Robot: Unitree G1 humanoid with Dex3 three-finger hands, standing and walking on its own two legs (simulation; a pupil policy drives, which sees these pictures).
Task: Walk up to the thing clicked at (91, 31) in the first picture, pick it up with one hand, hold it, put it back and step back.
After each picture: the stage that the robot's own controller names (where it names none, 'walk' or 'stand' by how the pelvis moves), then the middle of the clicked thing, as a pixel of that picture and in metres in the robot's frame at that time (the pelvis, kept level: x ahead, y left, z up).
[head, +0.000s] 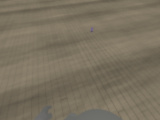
stand; (91, 29) +2.31 +0.05 -0.72
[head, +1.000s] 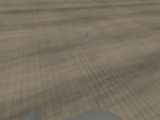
walk; (86, 35) +2.18 +0.12 -0.72
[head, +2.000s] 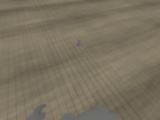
walk; (78, 43) +1.53 +0.25 -0.72
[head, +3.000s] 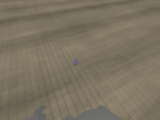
walk; (75, 62) +1.02 +0.24 -0.72
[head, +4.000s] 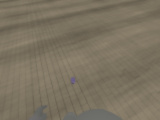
walk; (73, 80) +0.63 +0.26 -0.70
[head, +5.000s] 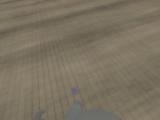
walk; (74, 91) +0.42 +0.27 -0.70
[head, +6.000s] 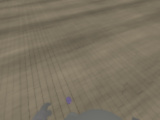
stand; (68, 100) +0.33 +0.26 -0.72
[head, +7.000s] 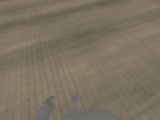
stand; (75, 98) +0.30 +0.18 -0.71
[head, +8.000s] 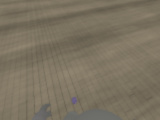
stand; (74, 100) +0.31 +0.18 -0.72
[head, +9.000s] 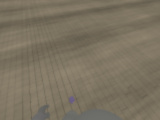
stand; (71, 99) +0.31 +0.19 -0.71
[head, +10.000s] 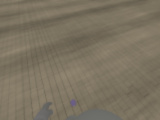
stand; (73, 103) +0.29 +0.18 -0.72
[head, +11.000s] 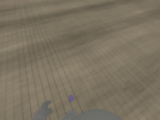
stand; (71, 98) +0.31 +0.21 -0.71
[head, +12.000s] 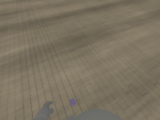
stand; (72, 102) +0.28 +0.19 -0.72
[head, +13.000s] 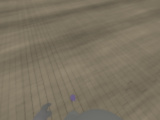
stand; (73, 98) +0.33 +0.19 -0.71
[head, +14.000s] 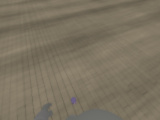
stand; (73, 100) +0.32 +0.19 -0.72
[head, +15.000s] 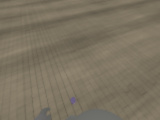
stand; (73, 100) +0.34 +0.20 -0.72
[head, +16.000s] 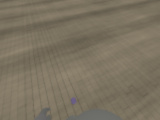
stand; (73, 101) +0.33 +0.19 -0.73
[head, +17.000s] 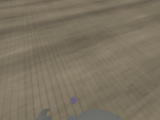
stand; (73, 100) +0.34 +0.20 -0.73
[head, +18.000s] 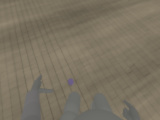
go down; (70, 82) +0.38 +0.19 -0.58
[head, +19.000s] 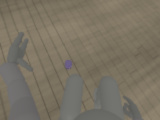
go down; (68, 64) +0.44 +0.19 -0.34
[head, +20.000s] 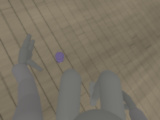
close in; (59, 57) +0.44 +0.20 -0.27
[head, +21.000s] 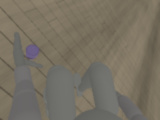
close; (32, 52) +0.43 +0.24 -0.23
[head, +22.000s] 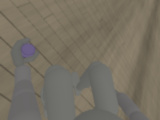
close; (27, 51) +0.42 +0.24 -0.23
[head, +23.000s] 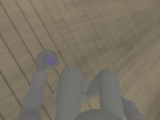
lift; (49, 59) +0.36 +0.25 -0.16
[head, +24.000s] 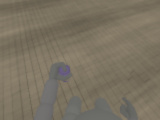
lift; (64, 73) +0.32 +0.18 +0.00
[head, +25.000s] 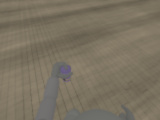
hold; (66, 73) +0.33 +0.18 +0.01
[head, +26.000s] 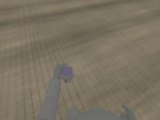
hold; (68, 75) +0.33 +0.17 -0.01
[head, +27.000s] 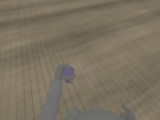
hold; (69, 75) +0.33 +0.16 +0.00
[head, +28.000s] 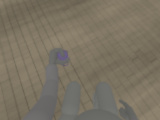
crouch; (63, 58) +0.43 +0.18 -0.08
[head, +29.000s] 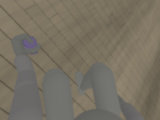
lower; (31, 46) +0.46 +0.24 -0.22
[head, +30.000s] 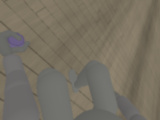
lower; (17, 43) +0.47 +0.26 -0.24
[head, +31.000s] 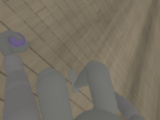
lower; (18, 43) +0.46 +0.26 -0.24
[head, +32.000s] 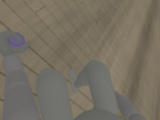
lower; (17, 43) +0.46 +0.26 -0.25
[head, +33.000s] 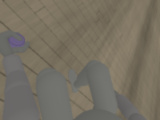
rest; (17, 43) +0.46 +0.26 -0.25
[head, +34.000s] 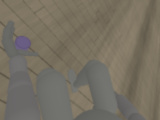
withdraw; (22, 45) +0.46 +0.24 -0.25
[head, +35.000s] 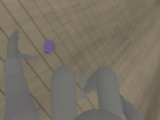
stand; (48, 47) +0.46 +0.22 -0.26
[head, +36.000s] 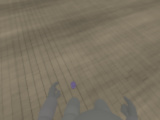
stand; (73, 85) +0.41 +0.16 -0.61
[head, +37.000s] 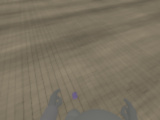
stand; (74, 95) +0.39 +0.16 -0.67
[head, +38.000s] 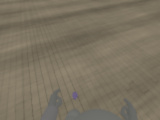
stand; (75, 95) +0.39 +0.16 -0.67
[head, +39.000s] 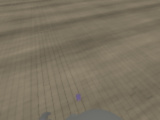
stand; (78, 97) +0.41 +0.16 -0.72
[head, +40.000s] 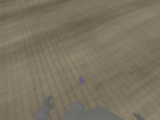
walk; (81, 80) +0.48 +0.12 -0.70
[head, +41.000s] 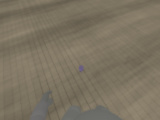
walk; (81, 68) +0.72 +0.14 -0.69
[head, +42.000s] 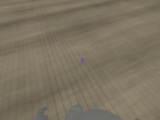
stand; (82, 61) +1.01 +0.21 -0.70
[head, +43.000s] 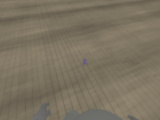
stand; (84, 61) +1.03 +0.13 -0.72
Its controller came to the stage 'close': yes
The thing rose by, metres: 0.72
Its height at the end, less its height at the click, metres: +0.00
